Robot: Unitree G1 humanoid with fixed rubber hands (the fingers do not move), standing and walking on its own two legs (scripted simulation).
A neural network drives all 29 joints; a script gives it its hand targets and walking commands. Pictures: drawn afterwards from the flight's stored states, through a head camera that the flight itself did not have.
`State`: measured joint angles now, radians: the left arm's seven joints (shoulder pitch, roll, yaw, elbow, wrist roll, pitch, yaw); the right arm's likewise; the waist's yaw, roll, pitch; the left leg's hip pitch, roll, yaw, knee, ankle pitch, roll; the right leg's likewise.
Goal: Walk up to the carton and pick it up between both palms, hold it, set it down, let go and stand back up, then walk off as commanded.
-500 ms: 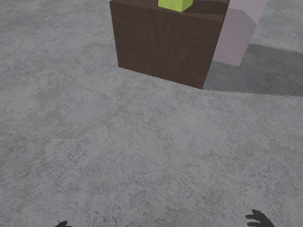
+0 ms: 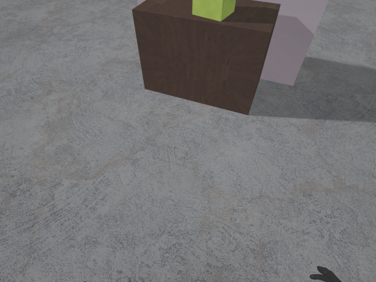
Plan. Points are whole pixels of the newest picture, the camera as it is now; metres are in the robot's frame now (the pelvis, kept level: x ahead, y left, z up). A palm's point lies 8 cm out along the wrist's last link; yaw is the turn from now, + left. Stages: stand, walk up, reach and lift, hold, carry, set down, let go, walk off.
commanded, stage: walk up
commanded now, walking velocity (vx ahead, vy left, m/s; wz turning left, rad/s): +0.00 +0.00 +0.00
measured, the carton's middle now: out of the picture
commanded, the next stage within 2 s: none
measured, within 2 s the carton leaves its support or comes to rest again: neither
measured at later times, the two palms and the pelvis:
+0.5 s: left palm (86, 242) +0.24 +0.26 -0.09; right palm out of the picture +0.09 -0.41 -0.12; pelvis +0.11 -0.06 -0.02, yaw -10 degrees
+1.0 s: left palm (101, 157) +0.51 +0.30 -0.12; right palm (326, 187) +0.37 -0.34 -0.07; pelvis +0.35 +0.00 -0.01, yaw -13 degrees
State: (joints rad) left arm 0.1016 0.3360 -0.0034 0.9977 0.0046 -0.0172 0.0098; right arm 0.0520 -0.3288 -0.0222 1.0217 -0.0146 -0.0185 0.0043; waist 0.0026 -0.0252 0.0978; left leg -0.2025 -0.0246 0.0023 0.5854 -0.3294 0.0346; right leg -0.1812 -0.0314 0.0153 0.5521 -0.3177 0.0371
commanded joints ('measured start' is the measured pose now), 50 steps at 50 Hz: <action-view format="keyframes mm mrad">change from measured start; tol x64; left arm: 1 -32 194 50 -46 10 -31 9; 50 249 328 104 -174 -19 -90 -32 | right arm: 1 -35 -198 -41 -46 3 -12 -17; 50 182 -370 -138 -256 10 -90 52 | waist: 1 -6 44 -194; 50 -24 206 -72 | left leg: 1 103 129 -112 -155 423 20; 7 212 196 -279 -265 -613 136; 17 -243 277 -61 -337 -351 123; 21 -643 8 -62 682 -233 -17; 50 30 336 -271 -343 -172 132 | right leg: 1 65 -89 59 -86 352 -96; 10 -706 -19 43 337 -228 -80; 18 296 -12 -67 27 132 -87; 21 221 -412 880 -506 -846 -216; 50 -462 -59 50 628 42 -89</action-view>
